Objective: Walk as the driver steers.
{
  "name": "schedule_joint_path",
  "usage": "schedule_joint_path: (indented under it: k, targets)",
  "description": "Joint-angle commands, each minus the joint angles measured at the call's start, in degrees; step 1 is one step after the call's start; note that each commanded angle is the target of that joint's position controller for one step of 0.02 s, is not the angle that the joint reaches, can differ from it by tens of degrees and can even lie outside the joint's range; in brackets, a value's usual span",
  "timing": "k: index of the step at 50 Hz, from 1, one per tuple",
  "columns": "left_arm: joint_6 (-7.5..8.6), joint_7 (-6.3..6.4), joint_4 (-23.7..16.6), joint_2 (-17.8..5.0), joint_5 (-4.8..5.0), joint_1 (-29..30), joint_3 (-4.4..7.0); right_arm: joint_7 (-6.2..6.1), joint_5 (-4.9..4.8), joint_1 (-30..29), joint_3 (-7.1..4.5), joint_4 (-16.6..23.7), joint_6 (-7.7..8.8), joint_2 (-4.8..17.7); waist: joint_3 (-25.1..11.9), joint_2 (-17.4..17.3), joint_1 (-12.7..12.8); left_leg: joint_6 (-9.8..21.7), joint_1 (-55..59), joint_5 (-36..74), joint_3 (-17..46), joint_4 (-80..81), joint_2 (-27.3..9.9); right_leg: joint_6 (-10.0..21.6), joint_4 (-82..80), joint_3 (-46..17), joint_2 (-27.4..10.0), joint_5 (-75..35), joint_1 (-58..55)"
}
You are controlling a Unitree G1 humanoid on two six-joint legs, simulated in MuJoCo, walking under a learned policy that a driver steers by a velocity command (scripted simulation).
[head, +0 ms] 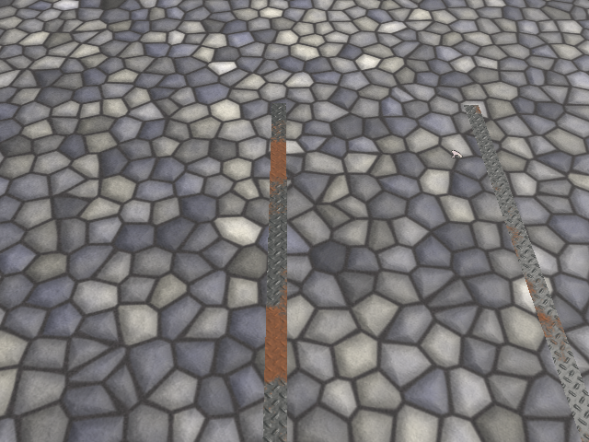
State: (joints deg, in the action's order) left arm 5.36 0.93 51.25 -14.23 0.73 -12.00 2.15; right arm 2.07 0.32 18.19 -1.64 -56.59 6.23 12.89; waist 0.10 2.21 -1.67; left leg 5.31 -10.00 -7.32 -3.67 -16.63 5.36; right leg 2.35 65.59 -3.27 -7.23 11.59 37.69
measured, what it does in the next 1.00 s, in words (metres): walks ahead: right foot, then left foot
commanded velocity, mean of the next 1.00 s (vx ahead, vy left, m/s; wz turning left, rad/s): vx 0.50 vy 0.00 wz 0.00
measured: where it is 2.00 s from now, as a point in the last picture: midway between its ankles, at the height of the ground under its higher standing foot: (309, 253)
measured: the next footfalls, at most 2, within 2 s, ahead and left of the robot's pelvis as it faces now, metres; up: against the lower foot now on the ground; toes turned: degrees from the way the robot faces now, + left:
right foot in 0.30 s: +0.34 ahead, -0.17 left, +0.00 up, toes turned -2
left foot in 0.86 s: +0.65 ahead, +0.07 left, +0.00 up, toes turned +3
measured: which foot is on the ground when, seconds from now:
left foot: down 0.00-0.32, up 0.34-0.84, down 0.86-1.00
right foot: up 0.00-0.28, down 0.30-0.86, up 0.88-1.00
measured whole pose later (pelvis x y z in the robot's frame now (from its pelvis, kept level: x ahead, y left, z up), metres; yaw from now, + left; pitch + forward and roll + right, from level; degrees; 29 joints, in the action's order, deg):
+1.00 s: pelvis +0.55 -0.01 -0.01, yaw +1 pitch +2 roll +0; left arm 5.7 0.2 55.4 -14.5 1.4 -17.5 2.7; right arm 2.1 -0.2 9.5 -3.1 -51.4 5.9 14.0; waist 1.4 1.4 0.2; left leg 3.9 -20.3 -8.5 -3.7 -27.0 2.1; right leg 3.0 67.9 -1.8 -2.2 21.3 22.5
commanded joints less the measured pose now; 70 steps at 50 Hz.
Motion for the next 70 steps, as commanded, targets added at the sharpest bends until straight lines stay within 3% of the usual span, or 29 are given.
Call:
schedule_joint_path:
  k: [1, 5, 10, 12, 14, 15, 16, 17, 18, 19, 20, 22, 25, 32, 38, 41, 43, 44, 45, 46, 47, 48, 49, 51, 57, 61, 66, 68, 70]
  targets:
    - [-0.25, 0.41, -2.5, -2.6, -0.73, -2.0, 0.78, -1.12, -0.04, -2.2, -1.16, 3.0, 1.02, 7.4, 3.2, -4.4, 2.7, 9.8, -5.9, 4.6, 11.9, 11.7, -16.0, -1.6, -7.9, -0.1, -2.4, -9.0, 1.5]
    - [0.41, -0.3, -5.0, -1.6, -0.24, 7.4, 0.37, -2.03, -0.95, 2.5, -1.44, 2.1, 0.27, 9.0, 3.1, -4.4, -0.7, 7.3, -0.8, 5.4, 9.3, 10.9, -15.1, -2.0, -24.7, 2.0, 0.1, -17.7, -0.1]
    - [0.9, -2.04, -7.9, -2.4, 0.54, 14.6, 0.11, -2.2, -1.5, 6.8, -1.79, 0.1, -0.91, 9.7, 4.8, -5.2, -2.9, 6.5, 8.4, 3.9, 10.2, 7.0, -18.6, -1.0, -33.5, 2.4, 1.8, -13.0, 0.1]
    - [1.42, -2.66, -8.3, -3.5, 0.55, 13.7, 0.45, -2.34, -1.53, 6.4, -2.14, 0.0, -1.51, 10.3, 4.1, -5.8, -1.5, 5.6, 11.0, 6.5, 11.0, 4.0, -20.1, 0.6, -35.9, 2.9, 2.6, -8.4, -2.7]
    - [1.81, -2.67, -6.1, -6.3, 0.4, 4.7, 1.99, -2.37, -1.32, 4.2, -2.09, 0.5, -2.13, 10.5, -0.9, -6.4, 3.8, 3.7, 10.5, 22.0, 8.6, -6.5, -17.7, 2.8, -38.3, 5.6, 5.8, -6.0, -15.9]
    - [1.94, -2.26, -2.9, -9.9, 0.25, -6.4, 3.61, -2.33, -0.62, 3.7, -1.3, 1.4, -2.2, 8.5, -8.3, -4.5, 8.2, 1.9, 4.3, 23.7, 5.6, -20.3, -14.2, 5.3, -37.1, 2.9, 3.7, -7.4, -31.4]
    - [1.68, -1.96, -1.5, -16.6, -0.94, -15.6, 5.19, -2.0, 0.06, 8.1, 0.46, 3.0, -1.27, 3.1, -17.9, 7.5, 8.5, -2.1, -16.8, 4.9, 1.1, -43.7, -6.5, 12.9, -38.1, -18.9, -11.3, -5.4, -54.8]
    - [1.38, -2.28, -0.6, -14.4, -0.7, -17.5, 4.57, -1.62, -1.07, 10.2, 1.09, 2.1, 0.3, 1.6, -23.1, 15.1, 7.9, -3.0, -29.8, -24.0, 7.2, -55.9, -1.5, 17.9, -47.5, -39.3, -17.0, 1.4, -62.0]
    - [1.53, -2.34, -1.4, -10.0, -0.36, -13.2, 3.18, -1.4, -2.44, 5.6, -0.54, 3.0, 1.32, 8.2, -15.4, 9.4, 7.6, -1.7, -35.2, -21.8, 10.8, -60.9, -5.6, 14.8, -48.4, -33.6, -14.9, 3.4, -55.9]
    - [1.41, -2.25, -2.8, -7.5, -0.3, -7.7, 2.38, -1.44, -2.89, 0.9, -0.88, 4.4, 1.65, 9.4, -9.7, 5.6, 6.2, -0.9, -35.3, -16.3, 9.2, -59.8, -8.8, 12.5, -49.0, -24.4, -12.7, -0.3, -47.6]
    - [1.34, -2.53, -3.5, -5.9, -0.51, -3.2, 1.76, -1.78, -2.22, -1.4, -1.02, 4.7, 1.37, 8.7, -5.6, 1.3, 4.3, -1.2, -32.7, -11.7, 7.9, -56.1, -11.1, 11.3, -51.2, -18.1, -10.1, -5.1, -39.3]
    - [1.5, -3.0, -3.2, -3.7, -1.04, -0.8, 1.09, -2.13, -1.3, -0.4, -1.43, 4.5, -0.25, 6.7, -2.6, 2.2, 1.3, -1.8, -26.6, -7.0, 7.8, -50.5, -13.4, 9.8, -55.0, -10.9, -6.3, -9.0, -30.8]
    - [1.87, -2.71, -1.1, -5.6, -1.03, -3.8, 1.64, -2.38, -1.0, -0.7, -1.52, 4.8, -1.63, 5.0, -0.7, 1.3, 0.2, -3.0, -27.6, -2.9, 6.8, -46.2, -13.6, 10.9, -57.4, -6.1, -5.2, -16.5, -28.5]
    - [0.88, -0.89, 1.6, -7.3, -0.42, -9.8, 1.88, -1.76, -0.84, -15.7, -1.35, 9.4, -1.2, 3.8, 2.8, 1.1, 3.9, -4.1, -30.3, 13.5, 4.7, -23.4, -11.9, 8.9, -59.5, -0.5, -3.6, -15.6, -31.9]
    - [-0.4, -0.34, 4.7, -7.9, 0.18, -14.2, 2.4, -0.02, -1.51, -23.8, -1.0, 12.8, -0.38, 4.2, 5.6, 1.3, 5.6, -2.3, -31.9, 9.3, 4.3, -14.8, -10.4, 8.4, -56.0, -0.9, -7.5, -16.0, -41.9]
    - [-1.12, -0.06, 4.6, -9.2, 0.24, -12.2, 2.93, 0.55, -1.52, -19.9, -1.85, 12.4, 0.18, 6.3, 2.5, 2.9, 2.4, -0.1, -22.7, 3.4, 2.1, -12.8, -7.7, 6.9, -49.8, -0.4, -8.0, -29.3, -43.7]
    - [-1.62, -0.09, 3.7, -7.9, -0.23, -10.1, 2.35, -0.05, -1.33, -3.6, -4.34, 7.4, 0.18, 10.8, -7.3, 2.1, -5.3, 2.9, 0.9, 4.7, 1.0, -12.7, -5.8, 4.2, -31.1, 3.4, -3.0, -39.7, -37.0]
    - [-1.42, -0.07, 2.2, -6.0, -1.46, -11.2, 1.37, -0.73, -0.63, 6.9, -5.51, 5.5, -0.11, 15.7, -16.3, -6.9, -7.6, 6.8, 19.0, 5.0, 16.4, -13.1, -18.3, 2.1, -11.0, 6.1, 1.6, -18.8, -23.3]
    - [0.06, -0.94, 2.8, 1.9, -0.54, -18.6, -0.66, -0.19, -0.25, 8.0, -5.49, 4.7, -0.2, 17.2, -22.8, -21.3, -3.0, 15.6, 34.3, -5.9, 43.8, -4.0, -28.7, -0.6, 5.7, 1.1, 11.6, 20.7, -2.3]
    - [1.39, -1.15, 3.1, -4.8, 0.94, -14.1, 0.77, -0.15, -0.94, 5.7, -4.12, 5.2, -0.05, 11.8, -18.3, -14.0, -4.6, 12.9, 30.8, -10.9, 43.4, -1.0, -26.5, 0.6, 11.7, -4.8, 8.2, 20.8, 3.8]
    - [2.11, -1.23, 1.2, -7.5, 1.92, -8.4, 1.51, -0.36, -1.13, 0.6, -3.43, 6.2, 0.08, 9.4, -10.5, -10.8, -3.7, 10.2, 22.6, -7.6, 34.1, -0.1, -24.8, 1.5, 11.3, -3.1, 5.3, 15.2, 6.3]
    - [2.15, -0.74, 0.6, -7.3, 1.59, -5.6, 1.61, -0.28, -0.83, -4.2, -2.93, 7.3, 0.15, 8.3, -6.6, -5.0, -1.6, 8.8, 13.6, -1.2, 27.5, 1.4, -22.8, 1.3, 8.5, -1.6, 2.1, 9.5, 3.4]
    - [1.7, -0.33, 0.5, -6.8, 0.64, -4.4, 2.09, -0.07, -0.33, -6.7, -2.51, 7.5, 0.24, 6.7, -3.6, -4.0, 0.0, 8.1, 6.8, 3.2, 22.8, 3.2, -20.6, 1.1, 5.2, -1.1, 0.4, 6.4, 0.8]
    - [0.19, -0.25, 0.9, -4.3, 0.38, -7.0, 2.13, 0.14, 0.25, -6.6, -2.09, 6.5, 0.47, 5.3, -3.0, -6.2, 2.5, 7.9, 1.3, 5.6, 18.0, 6.4, -18.4, 0.8, 1.6, -1.2, -1.2, 3.6, -4.3]
    - [-0.91, -0.05, -2.5, -3.5, -0.51, 2.3, 2.45, -1.74, -0.17, -0.9, -2.73, 3.8, 0.08, 8.5, 1.3, -4.7, 1.3, 8.0, 2.0, 11.3, 11.5, 10.0, -17.5, -1.8, -13.5, 0.2, -1.9, -9.3, 3.8]
    - [-0.41, -0.83, -4.5, -2.3, -0.18, 9.9, 1.83, -2.26, -0.73, 2.4, -2.62, 2.5, -0.36, 8.9, 2.8, -5.2, -1.1, 6.0, 3.8, 10.0, 7.9, 10.4, -15.8, -1.8, -26.2, 2.3, 0.3, -17.9, 1.8]
    - [0.22, -2.42, -7.4, -2.4, 0.46, 17.4, 1.22, -2.48, -1.11, 6.8, -2.97, 0.0, -1.48, 9.6, 5.2, -5.5, -3.3, 6.0, 12.4, 10.5, 8.1, 7.2, -19.0, -0.7, -33.7, 3.0, 1.9, -14.4, 3.5]
    - [0.63, -3.12, -8.1, -3.2, 0.58, 17.6, 1.31, -2.74, -1.29, 6.6, -3.35, -0.4, -1.99, 10.2, 4.9, -6.2, -2.3, 5.3, 15.2, 14.3, 8.5, 4.6, -20.6, 0.7, -35.5, 3.2, 2.6, -10.4, 1.9]
    - [0.93, -3.28, -7.0, -5.4, 0.5, 12.3, 2.25, -2.88, -1.37, 4.4, -3.71, 0.0, -2.4, 11.1, 1.5, -7.7, 1.3, 4.0, 15.5, 27.7, 7.5, -1.2, -20.2, 2.5, -36.9, 5.3, 5.2, -7.2, -7.7]
Velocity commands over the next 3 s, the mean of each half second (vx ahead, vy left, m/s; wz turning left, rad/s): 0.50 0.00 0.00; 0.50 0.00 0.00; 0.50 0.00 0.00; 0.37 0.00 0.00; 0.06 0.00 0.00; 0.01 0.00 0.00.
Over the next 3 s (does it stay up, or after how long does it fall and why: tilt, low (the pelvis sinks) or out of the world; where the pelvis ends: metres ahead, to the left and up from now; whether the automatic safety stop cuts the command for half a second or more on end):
stays up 1.15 -0.05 -0.01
